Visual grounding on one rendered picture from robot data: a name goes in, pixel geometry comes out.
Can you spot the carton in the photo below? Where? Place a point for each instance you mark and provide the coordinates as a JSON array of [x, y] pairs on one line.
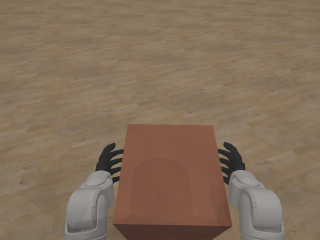
[[171, 184]]

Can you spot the right robot forearm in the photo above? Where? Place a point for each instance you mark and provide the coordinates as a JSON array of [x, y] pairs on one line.
[[260, 210]]

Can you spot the right robot hand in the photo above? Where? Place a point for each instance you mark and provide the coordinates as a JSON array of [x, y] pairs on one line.
[[234, 163]]

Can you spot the left robot hand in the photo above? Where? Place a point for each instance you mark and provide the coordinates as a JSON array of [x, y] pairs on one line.
[[105, 163]]

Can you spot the left robot forearm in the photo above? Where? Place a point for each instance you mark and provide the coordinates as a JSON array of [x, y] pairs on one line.
[[86, 210]]

